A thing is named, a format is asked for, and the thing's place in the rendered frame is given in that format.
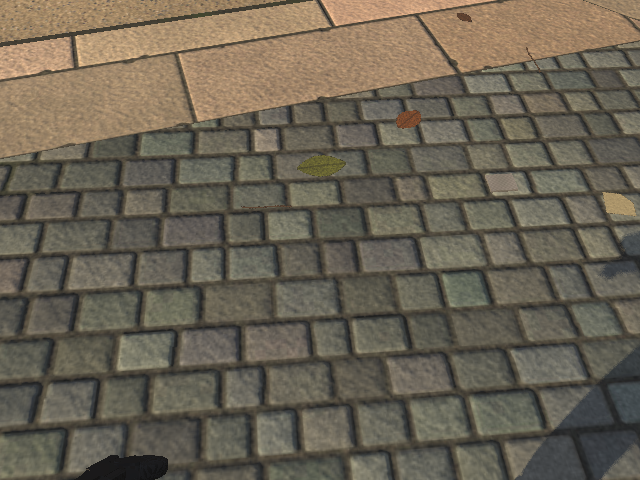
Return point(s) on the robot left hand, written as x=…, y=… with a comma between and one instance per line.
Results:
x=146, y=467

